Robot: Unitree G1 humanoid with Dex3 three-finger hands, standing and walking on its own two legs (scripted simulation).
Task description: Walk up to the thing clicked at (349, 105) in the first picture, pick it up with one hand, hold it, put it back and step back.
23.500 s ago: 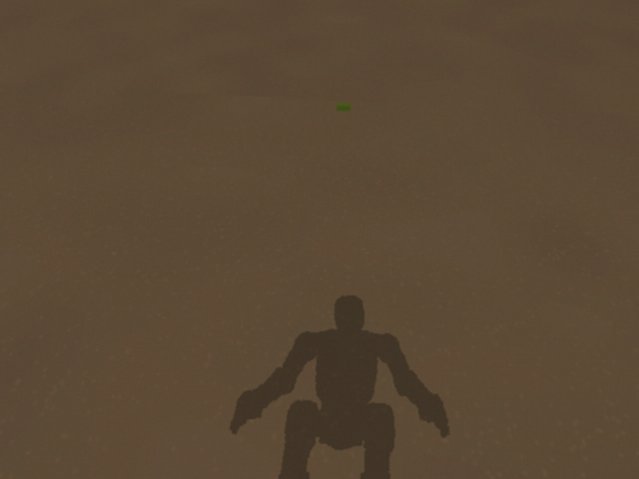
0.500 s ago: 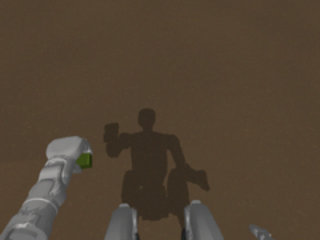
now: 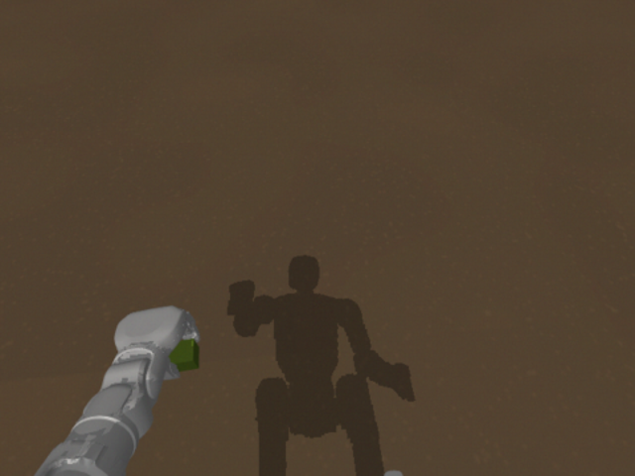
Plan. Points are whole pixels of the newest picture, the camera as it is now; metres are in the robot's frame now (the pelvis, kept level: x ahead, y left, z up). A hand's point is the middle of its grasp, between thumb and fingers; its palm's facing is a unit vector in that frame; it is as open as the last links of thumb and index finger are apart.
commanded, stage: lift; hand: left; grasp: from above
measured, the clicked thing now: (167, 358) +0.34 +0.24 -0.12
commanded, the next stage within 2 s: hold in 0.06 s
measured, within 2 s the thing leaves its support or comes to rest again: neither
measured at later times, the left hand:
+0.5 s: hand (155, 336) +0.34 +0.23 -0.03, palm faces -0.43 -0.08 -0.90, open 6.7 cm
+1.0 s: hand (152, 335) +0.33 +0.22 +0.00, palm faces -0.44 -0.07 -0.90, open 6.6 cm
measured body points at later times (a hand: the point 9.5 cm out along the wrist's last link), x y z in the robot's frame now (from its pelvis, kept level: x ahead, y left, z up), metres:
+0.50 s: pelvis +0.03 +0.00 +0.03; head +0.06 -0.01 +0.48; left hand +0.36 +0.23 +0.02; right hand +0.12 -0.27 -0.09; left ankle +0.03 +0.12 -0.69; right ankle +0.03 -0.14 -0.69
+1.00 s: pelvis +0.02 -0.01 +0.04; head +0.04 -0.03 +0.49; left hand +0.34 +0.22 +0.05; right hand +0.14 -0.27 -0.08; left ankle +0.03 +0.12 -0.69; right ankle +0.03 -0.14 -0.69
